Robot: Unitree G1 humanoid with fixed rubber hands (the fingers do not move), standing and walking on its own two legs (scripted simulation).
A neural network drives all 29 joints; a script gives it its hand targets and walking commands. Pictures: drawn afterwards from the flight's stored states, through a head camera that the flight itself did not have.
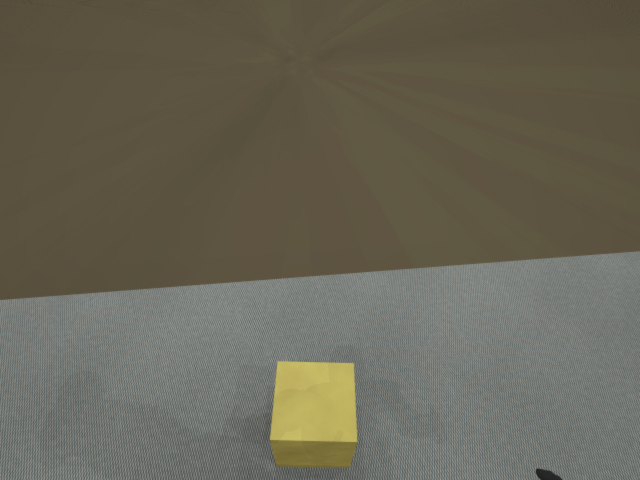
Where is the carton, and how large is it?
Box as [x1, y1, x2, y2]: [270, 361, 356, 467]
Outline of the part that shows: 278,361 270,441 276,465 349,467 356,444 353,363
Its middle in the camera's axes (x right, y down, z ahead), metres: -0.02 +0.49 +1.09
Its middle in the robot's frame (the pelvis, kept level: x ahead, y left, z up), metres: +0.43 +0.00 -0.66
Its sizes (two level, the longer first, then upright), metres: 0.210 0.200 0.250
